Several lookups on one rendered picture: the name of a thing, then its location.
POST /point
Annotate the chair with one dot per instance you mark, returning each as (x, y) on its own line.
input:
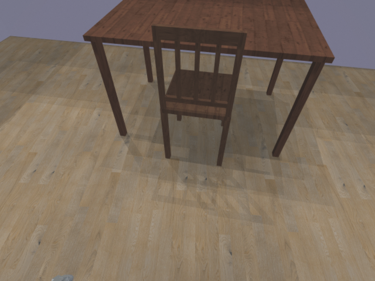
(197, 93)

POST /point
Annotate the table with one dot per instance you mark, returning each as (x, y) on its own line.
(280, 29)

